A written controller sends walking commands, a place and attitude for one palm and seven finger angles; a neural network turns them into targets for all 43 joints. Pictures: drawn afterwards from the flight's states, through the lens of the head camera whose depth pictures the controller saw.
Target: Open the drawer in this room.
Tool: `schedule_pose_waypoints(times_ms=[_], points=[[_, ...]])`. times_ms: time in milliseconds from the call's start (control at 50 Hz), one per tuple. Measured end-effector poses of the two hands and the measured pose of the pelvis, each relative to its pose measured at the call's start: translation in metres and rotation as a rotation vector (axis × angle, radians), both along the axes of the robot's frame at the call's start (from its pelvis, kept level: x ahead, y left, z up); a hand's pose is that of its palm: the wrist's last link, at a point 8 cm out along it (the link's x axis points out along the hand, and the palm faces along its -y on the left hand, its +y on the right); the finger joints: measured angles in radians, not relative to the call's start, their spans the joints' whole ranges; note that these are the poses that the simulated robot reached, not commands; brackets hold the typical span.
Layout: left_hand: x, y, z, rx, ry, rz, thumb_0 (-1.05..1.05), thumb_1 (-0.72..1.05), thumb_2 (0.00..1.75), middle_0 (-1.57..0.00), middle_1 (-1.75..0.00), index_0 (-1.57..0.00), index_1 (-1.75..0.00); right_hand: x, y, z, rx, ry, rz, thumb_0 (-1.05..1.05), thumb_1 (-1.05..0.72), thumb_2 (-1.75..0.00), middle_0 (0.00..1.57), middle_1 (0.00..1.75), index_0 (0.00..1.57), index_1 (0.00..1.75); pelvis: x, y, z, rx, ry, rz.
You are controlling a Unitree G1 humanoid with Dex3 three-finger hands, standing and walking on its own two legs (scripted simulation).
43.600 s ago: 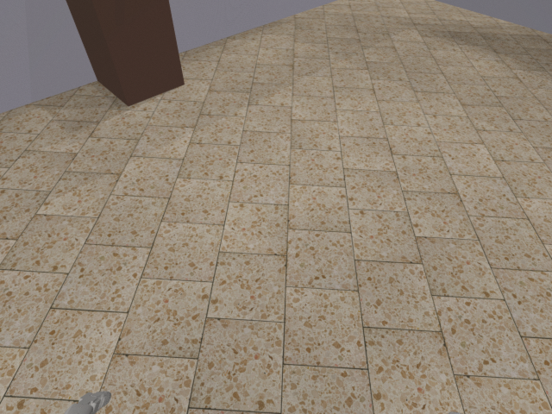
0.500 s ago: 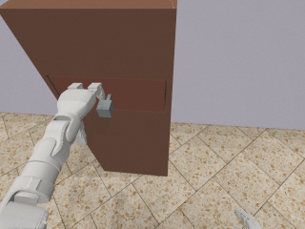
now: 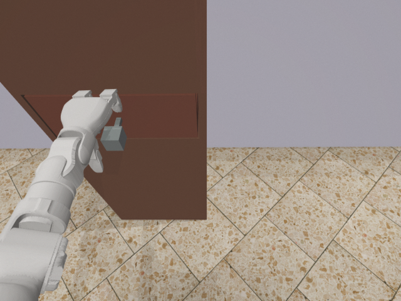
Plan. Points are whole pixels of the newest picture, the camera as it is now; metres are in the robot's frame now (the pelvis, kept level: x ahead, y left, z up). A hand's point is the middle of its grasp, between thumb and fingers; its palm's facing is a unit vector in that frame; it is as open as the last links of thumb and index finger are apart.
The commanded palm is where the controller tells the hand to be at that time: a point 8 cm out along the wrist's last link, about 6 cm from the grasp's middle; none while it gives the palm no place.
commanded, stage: move the hooked fingers above the handle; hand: left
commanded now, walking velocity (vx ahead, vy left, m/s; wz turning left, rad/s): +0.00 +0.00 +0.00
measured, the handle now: (116, 131) +0.49 +0.21 +0.01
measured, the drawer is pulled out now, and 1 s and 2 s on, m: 0.00 0.00 0.00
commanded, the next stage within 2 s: none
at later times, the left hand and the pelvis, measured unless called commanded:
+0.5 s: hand (100, 133) +0.44 +0.22 +0.07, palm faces -0.05 -0.03 -1.00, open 13.8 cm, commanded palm +0.43 +0.23 +0.14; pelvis +0.00 +0.01 +0.00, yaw +1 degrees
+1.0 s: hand (105, 131) +0.44 +0.21 +0.07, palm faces -0.04 -0.03 -1.00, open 13.8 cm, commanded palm +0.42 +0.22 +0.14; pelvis +0.00 +0.00 +0.00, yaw +1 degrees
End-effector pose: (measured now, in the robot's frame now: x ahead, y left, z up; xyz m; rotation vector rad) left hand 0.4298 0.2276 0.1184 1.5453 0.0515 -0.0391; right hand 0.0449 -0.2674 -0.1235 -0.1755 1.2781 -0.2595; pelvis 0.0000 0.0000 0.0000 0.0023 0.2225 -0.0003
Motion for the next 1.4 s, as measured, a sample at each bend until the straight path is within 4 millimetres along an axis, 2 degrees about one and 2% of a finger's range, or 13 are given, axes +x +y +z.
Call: schedule_pose_waypoints(times_ms=[140,320,420,520,620,840,1000,1060,1160,1220,1280,1320,1400], points=[[-0.001,-0.002,0.003,-0.023,-0.019,-0.022,0.00,-0.48,0.30,-0.32,-1.20,-0.31,-1.20,-0.005,0.001,0.002,-0.003,-0.001,-0.020,0.01,-0.90,-0.90,0.20,0.30,0.20,0.30,0.001,0.002,0.001,-0.002,-0.001,-0.009],[-0.011,0.013,0.003,0.013,-0.007,0.021,0.00,-0.49,0.30,-0.32,-1.20,-0.31,-1.20,0.012,0.006,0.003,0.005,-0.051,0.008,0.01,-0.90,-0.90,0.20,0.30,0.20,0.30,-0.002,0.004,0.001,-0.004,-0.012,0.000],[-0.014,0.005,0.002,0.003,0.004,-0.019,0.00,-0.49,0.30,-0.32,-1.20,-0.31,-1.20,0.023,0.009,0.005,0.000,-0.074,0.033,0.01,-0.90,-0.90,0.20,0.30,0.20,0.30,-0.003,0.005,0.001,-0.006,-0.019,0.013],[-0.006,-0.007,0.002,-0.010,-0.011,-0.054,0.00,-0.49,0.30,-0.32,-1.21,-0.31,-1.20,0.030,0.011,0.007,-0.007,-0.094,0.045,0.01,-0.90,-0.90,0.20,0.30,0.20,0.30,-0.005,0.006,0.000,-0.005,-0.017,0.016],[0.005,-0.006,0.006,-0.002,-0.037,-0.037,0.00,-0.49,0.30,-0.34,-1.22,-0.33,-1.21,0.025,0.011,0.005,-0.007,-0.090,0.034,0.01,-0.90,-0.90,0.20,0.30,0.20,0.30,-0.005,0.006,-0.001,-0.004,0.000,0.005],[-0.004,0.011,0.001,0.016,0.018,0.032,0.00,-0.48,0.30,-0.34,-1.22,-0.33,-1.21,0.005,0.009,0.001,0.012,-0.033,0.002,0.01,-0.90,-0.90,0.20,0.30,0.20,0.30,-0.001,0.003,0.001,-0.003,-0.008,-0.003],[-0.008,-0.016,0.006,-0.012,-0.024,-0.084,0.00,-0.49,0.30,-0.33,-1.21,-0.32,-1.20,0.009,0.003,0.002,-0.007,-0.034,0.015,0.01,-0.90,-0.90,0.20,0.30,0.20,0.30,-0.001,0.003,0.000,-0.005,-0.016,0.010],[-0.005,-0.020,0.011,-0.023,-0.061,-0.079,0.00,-0.49,0.30,-0.33,-1.21,-0.32,-1.20,0.014,0.002,0.003,-0.004,-0.056,0.014,0.01,-0.90,-0.90,0.20,0.30,0.20,0.30,-0.001,0.002,0.000,-0.002,-0.017,0.004],[-0.002,-0.001,0.017,0.004,-0.070,0.031,0.00,-0.49,0.30,-0.32,-1.21,-0.31,-1.20,0.021,0.003,0.003,0.010,-0.091,0.007,0.01,-0.90,-0.90,0.20,0.30,0.20,0.30,-0.002,0.000,0.001,0.002,-0.018,-0.013],[-0.007,0.017,0.014,0.039,-0.018,0.100,0.00,-0.48,0.30,-0.32,-1.20,-0.31,-1.20,0.024,0.004,0.004,0.017,-0.101,0.009,0.01,-0.90,-0.90,0.20,0.30,0.20,0.30,-0.002,-0.002,0.002,0.003,-0.019,-0.013],[-0.016,0.024,0.007,0.042,0.046,0.104,0.00,-0.48,0.30,-0.32,-1.20,-0.31,-1.20,0.027,0.003,0.005,0.014,-0.097,0.024,0.01,-0.90,-0.90,0.20,0.30,0.20,0.30,-0.001,-0.002,0.003,0.001,-0.025,-0.003],[-0.023,0.018,0.003,0.031,0.071,0.056,0.00,-0.48,0.30,-0.32,-1.20,-0.31,-1.20,0.029,0.002,0.006,0.003,-0.092,0.038,0.01,-0.90,-0.90,0.20,0.30,0.20,0.30,-0.001,-0.002,0.003,-0.001,-0.031,0.008],[-0.032,-0.012,0.001,-0.011,0.041,-0.107,-0.01,-0.49,0.30,-0.32,-1.20,-0.31,-1.20,0.036,0.001,0.008,-0.021,-0.096,0.064,0.01,-0.90,-0.90,0.20,0.30,0.20,0.30,-0.002,0.000,0.002,-0.003,-0.040,0.027]])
